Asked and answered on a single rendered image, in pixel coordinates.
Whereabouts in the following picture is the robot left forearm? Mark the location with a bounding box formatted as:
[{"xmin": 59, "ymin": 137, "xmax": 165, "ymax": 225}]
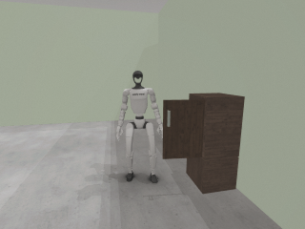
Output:
[{"xmin": 153, "ymin": 104, "xmax": 162, "ymax": 125}]

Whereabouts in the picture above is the robot left upper arm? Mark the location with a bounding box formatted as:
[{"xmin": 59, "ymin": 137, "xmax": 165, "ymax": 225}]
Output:
[{"xmin": 147, "ymin": 88, "xmax": 157, "ymax": 110}]

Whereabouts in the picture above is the robot right upper arm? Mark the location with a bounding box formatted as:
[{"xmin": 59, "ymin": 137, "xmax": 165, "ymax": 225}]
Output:
[{"xmin": 121, "ymin": 88, "xmax": 131, "ymax": 111}]

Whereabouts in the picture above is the cupboard door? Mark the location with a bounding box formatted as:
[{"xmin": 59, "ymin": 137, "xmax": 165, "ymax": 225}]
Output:
[{"xmin": 162, "ymin": 99, "xmax": 206, "ymax": 159}]

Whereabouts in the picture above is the robot left hand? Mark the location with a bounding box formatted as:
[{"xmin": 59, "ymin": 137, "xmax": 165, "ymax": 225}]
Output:
[{"xmin": 157, "ymin": 124, "xmax": 163, "ymax": 139}]

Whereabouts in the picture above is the humanoid robot torso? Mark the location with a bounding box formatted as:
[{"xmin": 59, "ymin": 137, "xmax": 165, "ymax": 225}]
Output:
[{"xmin": 130, "ymin": 87, "xmax": 148, "ymax": 129}]

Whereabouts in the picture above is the handle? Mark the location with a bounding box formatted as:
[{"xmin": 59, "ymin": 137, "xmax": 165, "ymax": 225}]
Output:
[{"xmin": 167, "ymin": 110, "xmax": 171, "ymax": 127}]

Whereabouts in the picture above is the right robot thigh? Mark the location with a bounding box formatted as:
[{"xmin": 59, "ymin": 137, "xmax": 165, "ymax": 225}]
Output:
[{"xmin": 125, "ymin": 122, "xmax": 134, "ymax": 157}]

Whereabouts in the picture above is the robot right hand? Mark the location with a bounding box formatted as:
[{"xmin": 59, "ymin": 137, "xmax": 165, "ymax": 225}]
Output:
[{"xmin": 116, "ymin": 126, "xmax": 124, "ymax": 141}]

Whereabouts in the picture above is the robot right forearm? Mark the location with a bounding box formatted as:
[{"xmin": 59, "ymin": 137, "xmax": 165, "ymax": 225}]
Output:
[{"xmin": 118, "ymin": 105, "xmax": 126, "ymax": 126}]

